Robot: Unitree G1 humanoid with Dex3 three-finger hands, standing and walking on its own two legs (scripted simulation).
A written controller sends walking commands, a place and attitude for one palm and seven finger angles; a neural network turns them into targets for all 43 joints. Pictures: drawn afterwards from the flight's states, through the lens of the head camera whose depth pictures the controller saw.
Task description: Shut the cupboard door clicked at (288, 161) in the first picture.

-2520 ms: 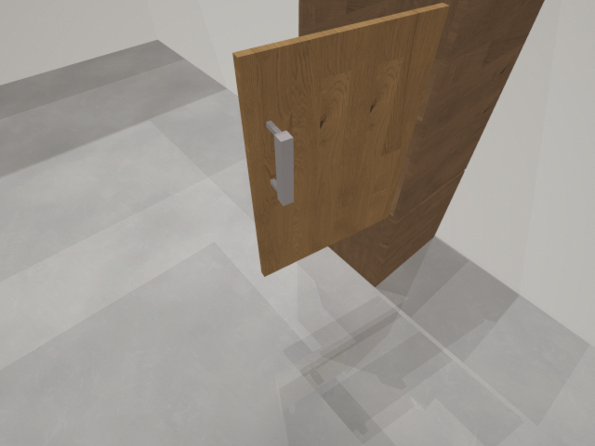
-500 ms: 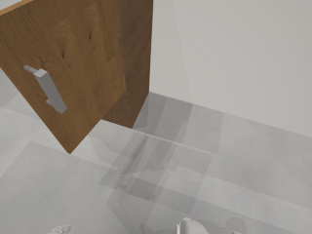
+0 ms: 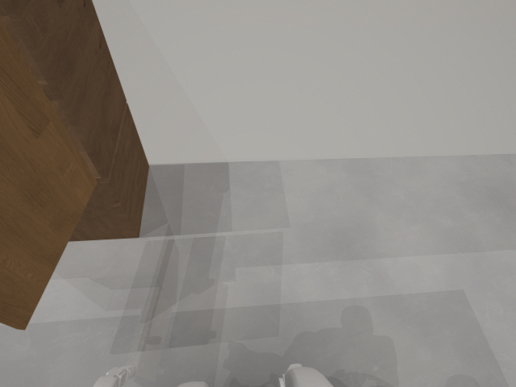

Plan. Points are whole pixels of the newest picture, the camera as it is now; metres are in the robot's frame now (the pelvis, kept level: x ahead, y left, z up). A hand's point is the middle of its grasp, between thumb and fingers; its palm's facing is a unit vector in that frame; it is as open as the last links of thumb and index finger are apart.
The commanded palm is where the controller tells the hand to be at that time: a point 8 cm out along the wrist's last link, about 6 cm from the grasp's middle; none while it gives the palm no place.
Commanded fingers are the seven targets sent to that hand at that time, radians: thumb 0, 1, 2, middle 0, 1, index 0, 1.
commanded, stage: walk to a spot facing it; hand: left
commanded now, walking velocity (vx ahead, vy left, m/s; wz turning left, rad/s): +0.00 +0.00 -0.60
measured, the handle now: out of the picture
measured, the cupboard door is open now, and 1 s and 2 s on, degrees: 80 80 80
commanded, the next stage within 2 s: turn to face it in 1.32 s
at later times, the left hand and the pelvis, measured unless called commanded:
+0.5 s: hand (170, 381) +0.14 +0.15 -0.16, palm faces -0.24 -0.95 -0.20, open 7.4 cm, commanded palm none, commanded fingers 0.00 0.90 0.90 -0.20 -0.30 -0.20 -0.30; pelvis +0.07 -0.03 +0.01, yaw -17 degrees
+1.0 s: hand (303, 218) +0.47 -0.09 -0.15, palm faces -0.57 -0.78 -0.24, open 7.4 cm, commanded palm none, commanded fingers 0.00 0.90 0.90 -0.20 -0.30 -0.20 -0.30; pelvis +0.23 -0.16 -0.01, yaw -33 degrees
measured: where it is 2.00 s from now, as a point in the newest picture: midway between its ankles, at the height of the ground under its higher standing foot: (344, 295)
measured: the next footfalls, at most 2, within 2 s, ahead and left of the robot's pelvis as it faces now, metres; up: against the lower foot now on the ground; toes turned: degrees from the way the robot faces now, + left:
right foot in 0.24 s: +0.04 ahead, -0.16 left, +0.00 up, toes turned -14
left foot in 0.54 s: +0.20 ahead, +0.06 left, +0.00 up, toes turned -14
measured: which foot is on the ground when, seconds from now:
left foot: down 0.00-0.22, up 0.24-0.52, down 0.54-0.92, up 0.94-1.00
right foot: up 0.00-0.22, down 0.24-0.52, up 0.54-0.90, down 0.92-1.00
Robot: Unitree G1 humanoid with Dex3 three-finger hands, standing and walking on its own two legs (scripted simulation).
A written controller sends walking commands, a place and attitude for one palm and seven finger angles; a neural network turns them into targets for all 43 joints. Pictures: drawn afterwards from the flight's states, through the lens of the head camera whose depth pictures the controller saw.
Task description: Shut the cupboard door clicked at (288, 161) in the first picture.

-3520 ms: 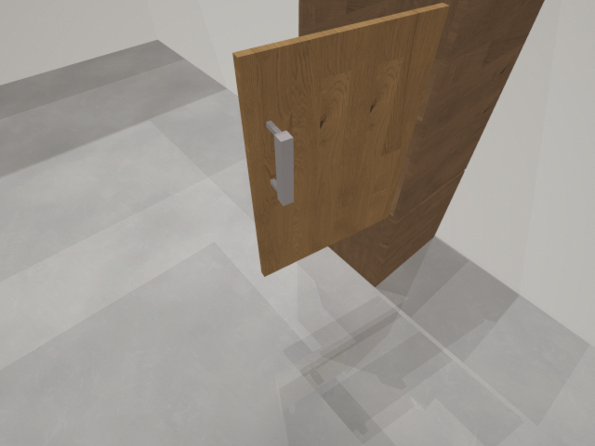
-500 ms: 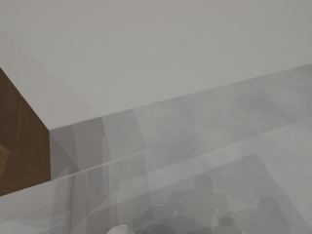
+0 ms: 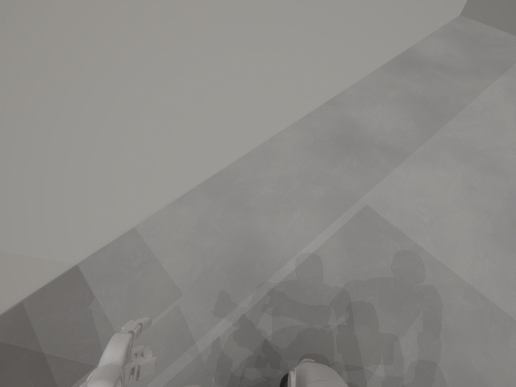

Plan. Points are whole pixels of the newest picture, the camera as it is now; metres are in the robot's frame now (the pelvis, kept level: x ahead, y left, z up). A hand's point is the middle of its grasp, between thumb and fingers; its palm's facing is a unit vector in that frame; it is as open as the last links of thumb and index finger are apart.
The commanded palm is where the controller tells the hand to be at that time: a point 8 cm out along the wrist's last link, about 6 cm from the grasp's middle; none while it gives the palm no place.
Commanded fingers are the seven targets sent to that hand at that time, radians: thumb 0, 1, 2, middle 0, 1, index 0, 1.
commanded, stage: walk to a spot facing it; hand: left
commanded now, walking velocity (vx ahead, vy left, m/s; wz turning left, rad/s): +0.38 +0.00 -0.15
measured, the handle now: out of the picture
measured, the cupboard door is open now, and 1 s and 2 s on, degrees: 80 80 80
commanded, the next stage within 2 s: turn to face it in 0.32 s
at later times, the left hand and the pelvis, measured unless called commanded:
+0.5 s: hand (160, 330) +0.23 +0.19 -0.16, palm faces -0.03 -0.98 -0.17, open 7.3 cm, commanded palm none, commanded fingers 0.00 0.90 0.90 -0.20 -0.30 -0.20 -0.30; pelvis +0.23 +0.01 +0.02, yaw -6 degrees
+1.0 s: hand (172, 251) +0.40 +0.20 -0.17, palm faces +0.22 -0.95 -0.21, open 7.3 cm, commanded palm none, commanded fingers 0.00 0.90 0.90 -0.20 -0.30 -0.20 -0.30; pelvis +0.36 -0.01 +0.00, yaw +12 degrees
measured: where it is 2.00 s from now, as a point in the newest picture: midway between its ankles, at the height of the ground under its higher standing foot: (278, 298)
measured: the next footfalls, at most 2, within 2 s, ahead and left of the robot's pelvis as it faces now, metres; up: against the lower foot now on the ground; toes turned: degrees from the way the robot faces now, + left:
left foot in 0.36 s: +0.31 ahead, +0.12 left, +0.00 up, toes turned +4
right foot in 0.66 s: +0.37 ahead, -0.16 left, +0.00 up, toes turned -6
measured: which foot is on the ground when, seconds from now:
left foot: up 0.00-0.34, down 0.36-0.66, up 0.68-0.90, down 0.92-1.00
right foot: down 0.00-0.36, up 0.38-0.64, down 0.66-0.92, up 0.94-1.00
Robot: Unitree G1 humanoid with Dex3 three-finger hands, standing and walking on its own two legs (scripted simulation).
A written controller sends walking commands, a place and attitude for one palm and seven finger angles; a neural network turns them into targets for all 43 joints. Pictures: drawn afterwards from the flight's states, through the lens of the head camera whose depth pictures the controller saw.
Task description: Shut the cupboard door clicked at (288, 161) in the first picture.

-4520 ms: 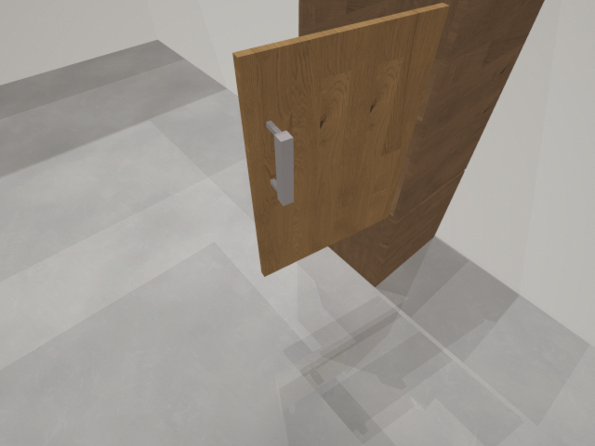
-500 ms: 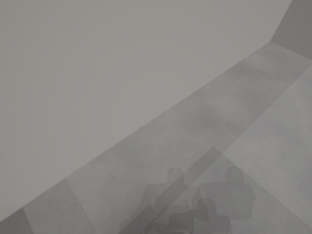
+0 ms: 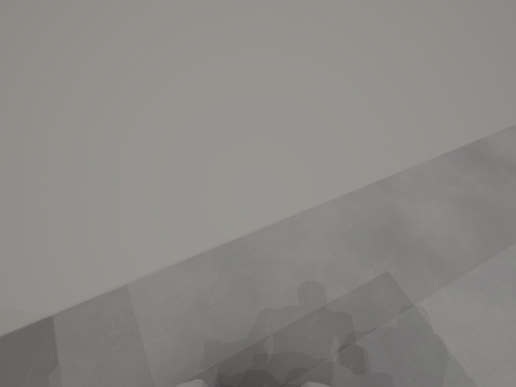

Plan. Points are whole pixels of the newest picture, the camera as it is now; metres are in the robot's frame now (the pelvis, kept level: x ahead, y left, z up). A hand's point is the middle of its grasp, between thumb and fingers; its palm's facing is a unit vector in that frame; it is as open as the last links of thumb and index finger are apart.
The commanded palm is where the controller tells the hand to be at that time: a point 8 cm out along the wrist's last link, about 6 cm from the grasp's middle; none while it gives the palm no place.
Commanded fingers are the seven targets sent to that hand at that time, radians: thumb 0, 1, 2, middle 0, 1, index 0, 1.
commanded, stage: turn to face it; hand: left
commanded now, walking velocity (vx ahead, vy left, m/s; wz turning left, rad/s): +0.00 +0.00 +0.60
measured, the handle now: out of the picture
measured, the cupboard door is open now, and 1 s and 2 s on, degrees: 80 80 80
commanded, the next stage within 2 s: none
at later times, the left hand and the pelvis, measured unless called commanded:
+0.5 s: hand out of the picture +0.04 +0.14 -0.14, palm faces +0.33 -0.91 -0.25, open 7.4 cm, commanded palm none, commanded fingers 0.00 0.90 0.90 -0.20 -0.30 -0.20 -0.30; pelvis +0.05 -0.06 +0.02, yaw +19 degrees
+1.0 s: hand out of the picture +0.07 +0.17 -0.14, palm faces +0.57 -0.77 -0.30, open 7.4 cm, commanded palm none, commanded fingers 0.00 0.90 0.90 -0.20 -0.30 -0.20 -0.30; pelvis +0.09 -0.08 +0.01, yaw +36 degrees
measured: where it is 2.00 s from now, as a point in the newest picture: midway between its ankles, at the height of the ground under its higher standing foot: outside the picture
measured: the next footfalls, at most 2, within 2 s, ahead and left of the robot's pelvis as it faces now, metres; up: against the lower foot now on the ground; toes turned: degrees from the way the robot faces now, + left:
right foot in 0.22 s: +0.10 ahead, -0.16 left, +0.00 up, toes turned +5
left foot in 0.60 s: +0.04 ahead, +0.07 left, +0.00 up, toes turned +31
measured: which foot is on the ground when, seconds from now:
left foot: down 0.00-0.22, up 0.24-0.58, down 0.60-0.96, up 0.98-1.00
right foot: up 0.00-0.20, down 0.22-0.60, up 0.62-0.96, down 0.98-1.00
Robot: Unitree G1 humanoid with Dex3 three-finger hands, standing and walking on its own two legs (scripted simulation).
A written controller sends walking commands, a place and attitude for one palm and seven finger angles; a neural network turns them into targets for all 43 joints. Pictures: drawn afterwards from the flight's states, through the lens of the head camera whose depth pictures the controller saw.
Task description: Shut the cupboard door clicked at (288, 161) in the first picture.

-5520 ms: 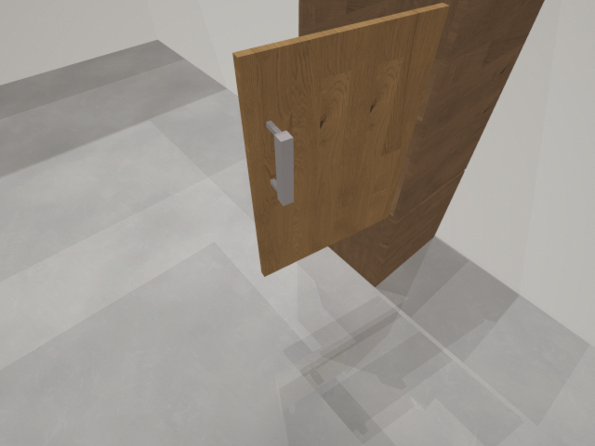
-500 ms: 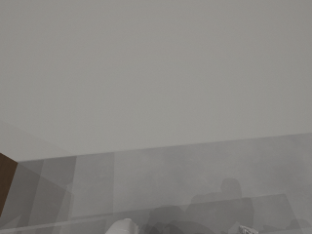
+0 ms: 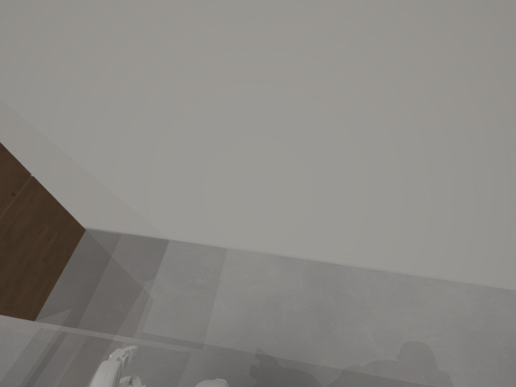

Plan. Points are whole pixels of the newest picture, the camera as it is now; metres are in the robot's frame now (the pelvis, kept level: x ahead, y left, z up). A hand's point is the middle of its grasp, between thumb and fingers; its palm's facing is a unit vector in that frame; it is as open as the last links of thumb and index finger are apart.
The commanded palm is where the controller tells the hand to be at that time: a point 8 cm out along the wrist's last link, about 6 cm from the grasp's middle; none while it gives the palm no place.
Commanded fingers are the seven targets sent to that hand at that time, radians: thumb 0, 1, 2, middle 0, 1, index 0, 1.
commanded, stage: turn to face it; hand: left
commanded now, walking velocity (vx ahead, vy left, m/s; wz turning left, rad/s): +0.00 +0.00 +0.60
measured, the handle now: out of the picture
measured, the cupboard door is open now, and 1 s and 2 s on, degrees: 80 80 80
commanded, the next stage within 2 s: take the last steps up to it in 1.80 s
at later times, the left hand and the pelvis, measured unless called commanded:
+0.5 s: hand out of the picture +0.02 +0.23 -0.16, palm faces +0.34 -0.90 -0.27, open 7.4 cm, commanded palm none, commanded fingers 0.00 0.90 0.90 -0.20 -0.30 -0.20 -0.30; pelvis +0.01 +0.00 +0.01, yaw +18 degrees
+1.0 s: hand out of the picture -0.04 +0.17 -0.18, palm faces +0.63 -0.75 -0.21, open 7.4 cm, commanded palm none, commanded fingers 0.00 0.90 0.90 -0.20 -0.30 -0.20 -0.30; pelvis +0.04 -0.01 +0.00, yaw +38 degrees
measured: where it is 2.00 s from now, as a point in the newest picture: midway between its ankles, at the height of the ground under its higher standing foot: outside the picture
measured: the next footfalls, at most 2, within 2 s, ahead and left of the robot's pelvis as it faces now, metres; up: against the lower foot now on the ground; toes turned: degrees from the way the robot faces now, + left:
left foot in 0.30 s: +0.02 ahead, +0.13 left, +0.00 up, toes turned +18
right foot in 0.62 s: +0.11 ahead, -0.12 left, +0.00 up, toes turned +20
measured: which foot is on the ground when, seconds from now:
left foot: up 0.00-0.28, down 0.30-0.62, up 0.64-0.94, down 0.96-1.00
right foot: down 0.00-0.30, up 0.32-0.60, down 0.62-0.96, up 0.98-1.00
